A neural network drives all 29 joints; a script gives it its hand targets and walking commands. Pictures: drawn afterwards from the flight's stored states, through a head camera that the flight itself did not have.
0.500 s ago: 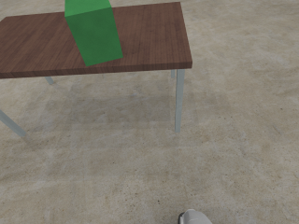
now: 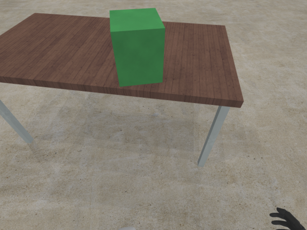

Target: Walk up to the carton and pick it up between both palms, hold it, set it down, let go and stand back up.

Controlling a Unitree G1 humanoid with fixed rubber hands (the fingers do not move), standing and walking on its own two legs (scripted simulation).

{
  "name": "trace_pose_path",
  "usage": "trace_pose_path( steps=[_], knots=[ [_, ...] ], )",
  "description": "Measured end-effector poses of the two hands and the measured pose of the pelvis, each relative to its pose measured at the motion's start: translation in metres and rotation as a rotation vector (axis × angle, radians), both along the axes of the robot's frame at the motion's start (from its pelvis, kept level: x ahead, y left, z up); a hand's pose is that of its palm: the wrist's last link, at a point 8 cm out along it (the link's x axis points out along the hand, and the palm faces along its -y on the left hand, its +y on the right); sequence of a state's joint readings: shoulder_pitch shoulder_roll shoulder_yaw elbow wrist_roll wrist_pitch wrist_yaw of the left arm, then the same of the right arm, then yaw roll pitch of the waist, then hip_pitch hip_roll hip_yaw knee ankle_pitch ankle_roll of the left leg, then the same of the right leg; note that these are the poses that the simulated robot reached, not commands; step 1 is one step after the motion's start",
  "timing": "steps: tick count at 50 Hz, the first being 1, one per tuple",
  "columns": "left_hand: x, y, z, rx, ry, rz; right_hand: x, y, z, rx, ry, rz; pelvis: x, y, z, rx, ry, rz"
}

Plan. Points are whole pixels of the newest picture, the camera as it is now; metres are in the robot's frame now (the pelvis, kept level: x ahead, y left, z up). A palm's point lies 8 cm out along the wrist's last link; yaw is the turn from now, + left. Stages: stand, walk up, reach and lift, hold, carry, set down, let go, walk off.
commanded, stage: walk up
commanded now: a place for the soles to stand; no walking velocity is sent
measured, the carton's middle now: (137, 48) +0.83 +0.12 +0.06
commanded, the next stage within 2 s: none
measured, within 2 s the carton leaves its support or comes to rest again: neither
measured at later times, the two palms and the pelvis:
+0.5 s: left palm (42, 172) +0.28 +0.37 -0.06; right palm (257, 218) +0.18 -0.27 -0.12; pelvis +0.17 +0.04 +0.00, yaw -3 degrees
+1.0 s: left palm (32, 156) +0.36 +0.46 -0.10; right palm (222, 163) +0.33 -0.19 -0.06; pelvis +0.28 +0.14 +0.01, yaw -5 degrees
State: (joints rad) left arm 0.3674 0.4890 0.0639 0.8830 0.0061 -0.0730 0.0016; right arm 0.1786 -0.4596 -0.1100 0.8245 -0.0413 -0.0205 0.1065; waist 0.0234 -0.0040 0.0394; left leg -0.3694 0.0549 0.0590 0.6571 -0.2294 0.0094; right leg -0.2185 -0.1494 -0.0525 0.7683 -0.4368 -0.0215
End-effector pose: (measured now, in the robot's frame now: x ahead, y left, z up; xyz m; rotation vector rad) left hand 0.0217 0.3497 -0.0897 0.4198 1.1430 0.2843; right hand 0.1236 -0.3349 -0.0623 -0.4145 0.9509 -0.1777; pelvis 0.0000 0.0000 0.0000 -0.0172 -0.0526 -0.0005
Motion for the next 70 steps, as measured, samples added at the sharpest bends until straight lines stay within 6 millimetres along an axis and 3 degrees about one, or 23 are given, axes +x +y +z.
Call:
trace_pose_path(
  steps=[7, 15, 19, 23, 26, 33, 37, 41, 45, 52, 63, 70],
  knots=[
    [0.077, 0.008, 0.000, -0.072, 0.008, -0.059, -0.003, 0.030, 0.010, -0.006, 0.057, -0.095, 0.047, 0.026, 0.017, -0.007, 0.005, -0.003],
    [0.161, 0.015, 0.012, -0.044, 0.026, -0.134, -0.007, 0.046, -0.016, 0.034, 0.183, -0.162, 0.102, 0.043, 0.015, 0.026, 0.001, -0.042],
    [0.215, 0.012, 0.019, -0.006, -0.013, -0.179, 0.006, 0.050, -0.039, 0.073, 0.213, -0.194, 0.133, 0.043, 0.006, 0.030, -0.002, -0.062],
    [0.254, 0.016, 0.022, 0.042, -0.109, -0.178, 0.039, 0.057, -0.061, 0.106, 0.224, -0.179, 0.157, 0.040, -0.007, 0.008, -0.018, -0.055],
    [0.262, 0.022, 0.034, 0.055, -0.155, -0.139, 0.074, 0.065, -0.059, 0.122, 0.219, -0.129, 0.172, 0.043, -0.002, 0.009, -0.029, -0.046],
    [0.256, 0.052, 0.045, 0.059, -0.113, -0.100, 0.156, 0.078, -0.034, 0.108, 0.104, -0.063, 0.208, 0.065, 0.011, 0.017, -0.022, -0.042],
    [0.260, 0.078, 0.034, 0.037, -0.070, -0.088, 0.188, 0.090, -0.021, 0.071, 0.080, -0.062, 0.229, 0.086, 0.010, 0.011, -0.008, -0.053],
    [0.278, 0.106, 0.007, 0.003, -0.028, -0.080, 0.211, 0.110, -0.016, 0.003, 0.053, -0.088, 0.251, 0.114, -0.002, 0.012, -0.002, -0.065],
    [0.304, 0.110, -0.012, -0.045, 0.017, -0.098, 0.214, 0.134, -0.009, -0.013, 0.054, -0.117, 0.268, 0.131, 0.000, -0.004, 0.000, -0.079],
    [0.348, 0.105, -0.013, -0.097, 0.057, -0.163, 0.199, 0.150, -0.002, -0.019, 0.113, -0.192, 0.290, 0.143, 0.012, 0.004, 0.006, -0.103],
    [0.411, 0.089, -0.007, -0.030, 0.028, -0.245, 0.206, 0.141, -0.048, 0.046, 0.142, -0.266, 0.302, 0.136, -0.005, -0.002, -0.005, -0.166],
    [0.447, 0.071, 0.003, -0.064, -0.068, -0.250, 0.207, 0.154, -0.050, 0.082, 0.156, -0.256, 0.306, 0.134, 0.002, 0.033, -0.005, -0.167]
  ],
)
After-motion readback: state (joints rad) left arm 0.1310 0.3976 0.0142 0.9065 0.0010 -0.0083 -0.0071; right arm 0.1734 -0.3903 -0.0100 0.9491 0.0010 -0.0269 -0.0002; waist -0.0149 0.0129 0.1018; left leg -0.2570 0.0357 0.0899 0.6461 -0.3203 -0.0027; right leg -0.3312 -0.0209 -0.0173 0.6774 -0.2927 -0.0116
